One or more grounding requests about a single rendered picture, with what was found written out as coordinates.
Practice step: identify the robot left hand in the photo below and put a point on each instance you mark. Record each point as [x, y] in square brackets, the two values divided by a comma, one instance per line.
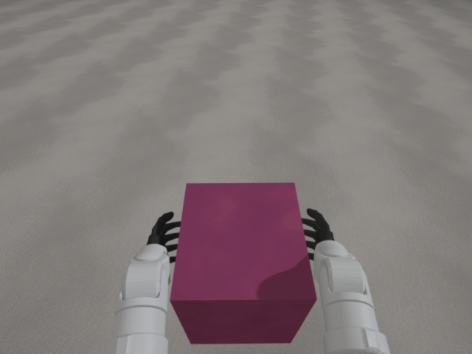
[158, 235]

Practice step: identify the carton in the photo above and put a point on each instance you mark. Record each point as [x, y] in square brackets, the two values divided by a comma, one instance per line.
[242, 273]

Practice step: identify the robot right hand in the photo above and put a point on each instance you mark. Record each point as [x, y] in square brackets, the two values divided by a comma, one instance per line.
[322, 230]

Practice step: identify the right robot forearm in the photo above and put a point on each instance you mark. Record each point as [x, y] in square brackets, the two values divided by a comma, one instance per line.
[349, 316]

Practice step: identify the left robot forearm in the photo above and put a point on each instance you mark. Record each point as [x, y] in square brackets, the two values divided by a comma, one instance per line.
[140, 315]

